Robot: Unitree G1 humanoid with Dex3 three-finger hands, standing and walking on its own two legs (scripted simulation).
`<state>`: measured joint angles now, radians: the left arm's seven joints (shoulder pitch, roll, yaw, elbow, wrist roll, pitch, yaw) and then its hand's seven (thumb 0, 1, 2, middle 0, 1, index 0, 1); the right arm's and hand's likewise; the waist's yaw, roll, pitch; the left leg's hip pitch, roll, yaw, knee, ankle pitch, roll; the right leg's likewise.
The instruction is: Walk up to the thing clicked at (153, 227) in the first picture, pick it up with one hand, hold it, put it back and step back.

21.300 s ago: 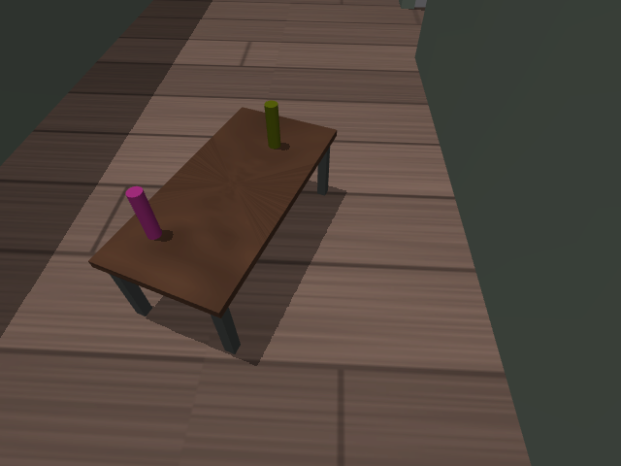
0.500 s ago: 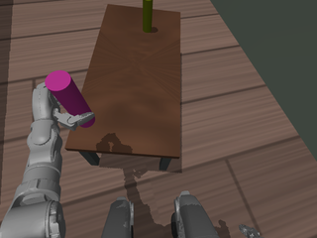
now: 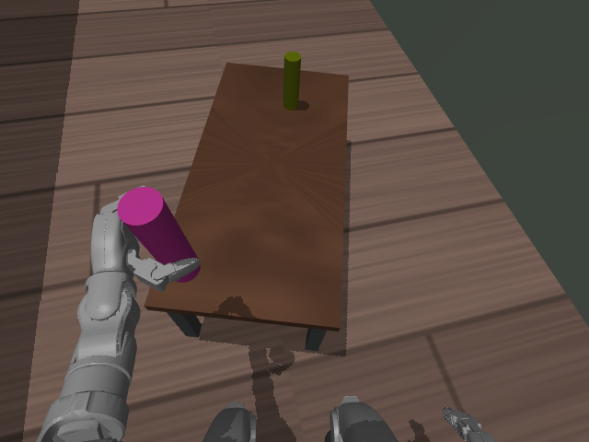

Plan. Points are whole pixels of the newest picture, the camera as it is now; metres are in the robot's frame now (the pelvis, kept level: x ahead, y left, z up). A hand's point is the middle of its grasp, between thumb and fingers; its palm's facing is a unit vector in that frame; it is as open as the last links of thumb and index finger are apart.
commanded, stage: lift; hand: left
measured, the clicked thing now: (166, 242) +0.36 +0.17 +0.05
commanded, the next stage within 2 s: hold in 0.26 s
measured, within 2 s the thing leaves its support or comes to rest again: neither
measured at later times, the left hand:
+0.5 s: hand (156, 240) +0.36 +0.18 +0.06, palm faces +0.13 -0.99 -0.03, open 8.9 cm
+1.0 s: hand (156, 240) +0.35 +0.17 +0.08, palm faces +0.13 -0.99 -0.03, open 8.9 cm
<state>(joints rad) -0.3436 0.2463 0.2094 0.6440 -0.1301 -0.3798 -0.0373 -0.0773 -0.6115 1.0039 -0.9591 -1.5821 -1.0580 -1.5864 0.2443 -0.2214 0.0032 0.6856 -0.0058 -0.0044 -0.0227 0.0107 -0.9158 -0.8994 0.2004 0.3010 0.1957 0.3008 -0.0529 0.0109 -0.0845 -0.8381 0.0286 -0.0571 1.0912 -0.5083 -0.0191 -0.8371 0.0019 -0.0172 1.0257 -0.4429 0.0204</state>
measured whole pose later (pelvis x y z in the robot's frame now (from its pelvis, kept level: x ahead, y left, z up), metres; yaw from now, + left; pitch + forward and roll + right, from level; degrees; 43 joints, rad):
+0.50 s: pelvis +0.01 +0.00 +0.02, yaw +0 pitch +10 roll -2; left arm -0.24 0.21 0.18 0.56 -0.14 -0.37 -0.03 -0.06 -0.61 1.00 -0.98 -1.51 -1.07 -1.52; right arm 0.24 -0.22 0.00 0.67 0.00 0.00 -0.02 0.01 -0.91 -0.90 0.20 0.30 0.20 0.30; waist -0.04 0.01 -0.05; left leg -0.67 0.03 -0.04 0.97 -0.47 -0.02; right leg -0.68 0.00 -0.01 0.91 -0.41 0.02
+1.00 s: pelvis +0.01 +0.00 +0.03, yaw +0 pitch +7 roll -1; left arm -0.19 0.20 0.16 0.51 -0.14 -0.35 -0.02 -0.06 -0.61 1.00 -0.98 -1.51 -1.07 -1.52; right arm 0.24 -0.22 0.00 0.67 0.00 0.00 -0.02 0.01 -0.92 -0.90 0.20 0.30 0.20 0.30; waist -0.04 0.01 -0.04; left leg -0.58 0.03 -0.04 0.90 -0.44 -0.02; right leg -0.59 0.00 -0.01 0.85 -0.39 0.02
